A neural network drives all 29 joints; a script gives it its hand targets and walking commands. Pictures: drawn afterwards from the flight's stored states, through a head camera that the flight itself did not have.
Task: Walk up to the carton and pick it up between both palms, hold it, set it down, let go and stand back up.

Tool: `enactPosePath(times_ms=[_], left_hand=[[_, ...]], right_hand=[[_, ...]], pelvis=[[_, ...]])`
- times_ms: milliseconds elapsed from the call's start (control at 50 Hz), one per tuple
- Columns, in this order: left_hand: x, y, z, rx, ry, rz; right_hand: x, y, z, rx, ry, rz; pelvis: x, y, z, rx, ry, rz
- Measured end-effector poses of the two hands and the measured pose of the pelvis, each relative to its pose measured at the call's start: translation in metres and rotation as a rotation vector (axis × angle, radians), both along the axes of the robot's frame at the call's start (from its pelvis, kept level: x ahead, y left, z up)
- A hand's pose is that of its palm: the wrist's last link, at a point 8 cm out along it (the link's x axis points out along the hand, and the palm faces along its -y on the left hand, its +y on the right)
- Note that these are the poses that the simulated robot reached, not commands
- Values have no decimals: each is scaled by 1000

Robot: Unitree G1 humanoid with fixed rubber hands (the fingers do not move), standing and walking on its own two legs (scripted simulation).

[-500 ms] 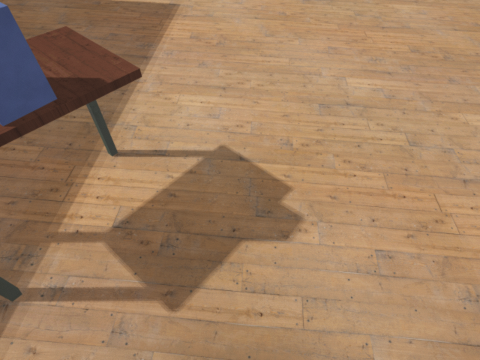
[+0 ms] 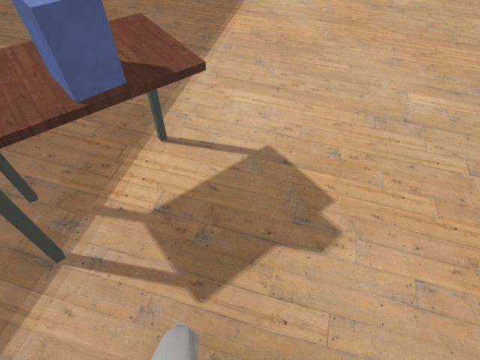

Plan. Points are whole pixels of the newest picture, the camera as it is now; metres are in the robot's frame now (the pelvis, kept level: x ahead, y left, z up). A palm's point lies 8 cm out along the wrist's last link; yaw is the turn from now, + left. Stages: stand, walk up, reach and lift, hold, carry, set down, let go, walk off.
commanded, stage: walk up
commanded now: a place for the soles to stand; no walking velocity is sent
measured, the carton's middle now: (71, 38) +0.93 +0.53 +0.04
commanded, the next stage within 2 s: none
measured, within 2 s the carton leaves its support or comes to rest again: neither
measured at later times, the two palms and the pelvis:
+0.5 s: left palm (32, 305) +0.22 +0.39 -0.11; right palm (307, 308) +0.23 -0.12 -0.11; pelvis +0.18 +0.13 +0.00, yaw +19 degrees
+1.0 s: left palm (52, 292) +0.24 +0.36 -0.10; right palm (241, 162) +0.61 +0.01 -0.12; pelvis +0.41 +0.17 +0.00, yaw +31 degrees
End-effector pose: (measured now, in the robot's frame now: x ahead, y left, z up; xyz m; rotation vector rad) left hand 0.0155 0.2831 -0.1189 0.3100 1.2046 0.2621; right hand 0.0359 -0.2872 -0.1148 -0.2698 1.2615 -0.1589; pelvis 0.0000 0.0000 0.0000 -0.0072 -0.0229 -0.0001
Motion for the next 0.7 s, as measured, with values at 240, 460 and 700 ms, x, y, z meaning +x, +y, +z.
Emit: enactPosePath(times_ms=[240,460,700], left_hand=[[73,93,-51,-85,-40,19],[191,107,5,-129,-271,57],[302,126,4,-29,-281,190]], right_hand=[[141,119,-18,-20,-148,136],[173,159,6,-7,-5,186],[336,172,-31,38,21,336]], pelvis=[[78,92,-39,-2,-10,184],[165,129,-3,-9,-7,309],[304,135,-23,-10,23,418]])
